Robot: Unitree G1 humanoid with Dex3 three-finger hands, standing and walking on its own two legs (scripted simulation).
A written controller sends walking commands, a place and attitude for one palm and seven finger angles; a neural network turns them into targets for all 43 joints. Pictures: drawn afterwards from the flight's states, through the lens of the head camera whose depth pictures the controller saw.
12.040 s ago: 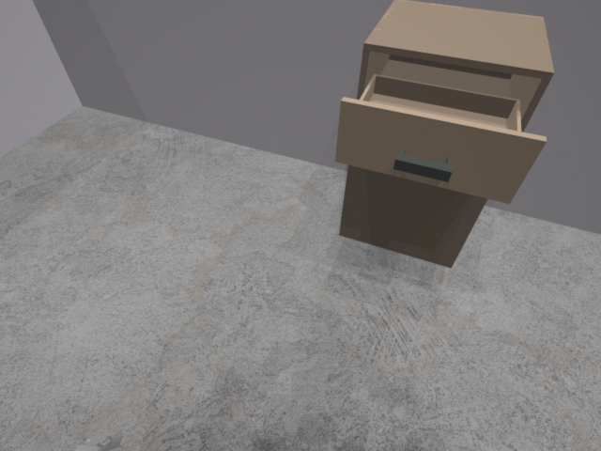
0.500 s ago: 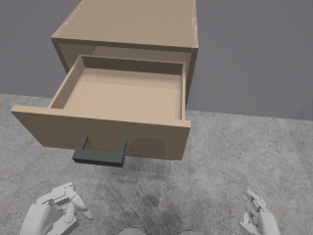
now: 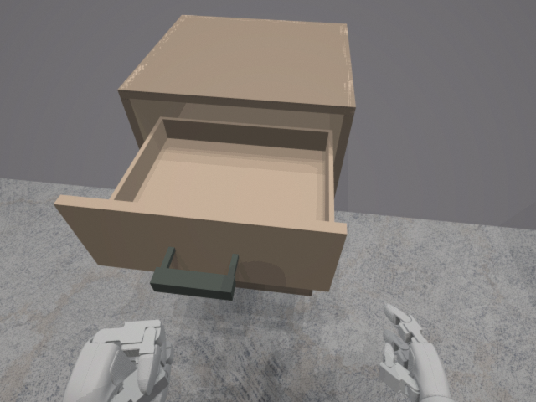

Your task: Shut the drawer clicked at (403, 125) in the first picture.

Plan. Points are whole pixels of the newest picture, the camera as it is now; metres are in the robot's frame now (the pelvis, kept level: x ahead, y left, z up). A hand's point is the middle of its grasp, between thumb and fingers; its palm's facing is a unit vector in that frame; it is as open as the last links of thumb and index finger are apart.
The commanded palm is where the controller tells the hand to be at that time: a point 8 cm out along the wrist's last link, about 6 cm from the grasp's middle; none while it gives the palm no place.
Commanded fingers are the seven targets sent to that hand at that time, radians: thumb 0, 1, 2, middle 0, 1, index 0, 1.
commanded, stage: raise the hand and make a fist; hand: left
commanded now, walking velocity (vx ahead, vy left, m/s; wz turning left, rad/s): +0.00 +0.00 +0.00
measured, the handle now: (198, 270) +0.32 +0.15 +0.01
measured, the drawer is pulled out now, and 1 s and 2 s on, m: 0.30 0.30 0.30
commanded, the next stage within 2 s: bring the fist close to the handle in 0.40 s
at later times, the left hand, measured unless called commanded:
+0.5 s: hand (176, 379) +0.14 +0.11 +0.11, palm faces +0.00 -1.00 -0.04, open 3.3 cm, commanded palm +0.09 +0.17 +0.11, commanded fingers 0.00 0.90 0.90 -1.40 -1.60 -1.40 -1.60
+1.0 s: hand (193, 358) +0.17 +0.11 +0.06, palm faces -0.01 -1.00 -0.04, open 3.3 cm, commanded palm +0.14 +0.17 +0.06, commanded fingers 0.00 0.90 0.90 -1.40 -1.60 -1.40 -1.60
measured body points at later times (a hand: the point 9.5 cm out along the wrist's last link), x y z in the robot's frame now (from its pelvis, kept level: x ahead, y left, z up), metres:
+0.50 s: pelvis +0.01 -0.02 +0.00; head +0.02 -0.03 +0.45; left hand +0.13 +0.17 +0.11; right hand +0.21 -0.23 -0.05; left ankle -0.01 +0.07 -0.68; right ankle +0.01 -0.12 -0.68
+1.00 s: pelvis +0.00 -0.03 -0.01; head +0.05 -0.04 +0.44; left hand +0.17 +0.17 +0.06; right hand +0.19 -0.26 -0.08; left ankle -0.01 +0.07 -0.68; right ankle +0.01 -0.12 -0.68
